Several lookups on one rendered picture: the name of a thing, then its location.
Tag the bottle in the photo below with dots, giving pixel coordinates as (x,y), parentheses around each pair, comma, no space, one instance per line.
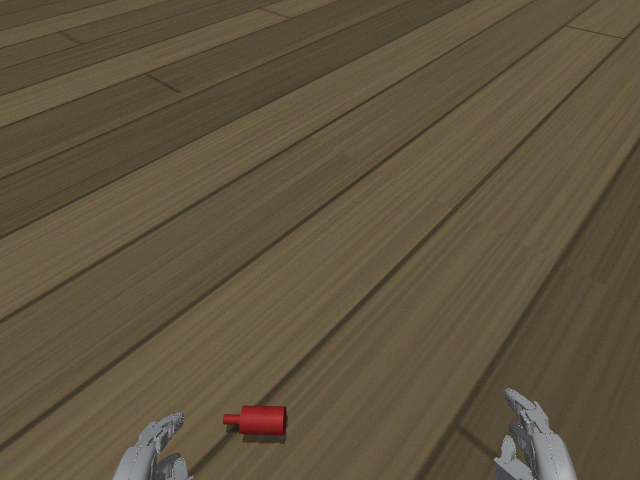
(261,420)

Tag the left robot hand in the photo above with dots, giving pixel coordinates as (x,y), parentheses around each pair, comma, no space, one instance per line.
(139,462)

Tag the right robot hand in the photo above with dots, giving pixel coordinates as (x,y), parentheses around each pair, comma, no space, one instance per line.
(545,452)

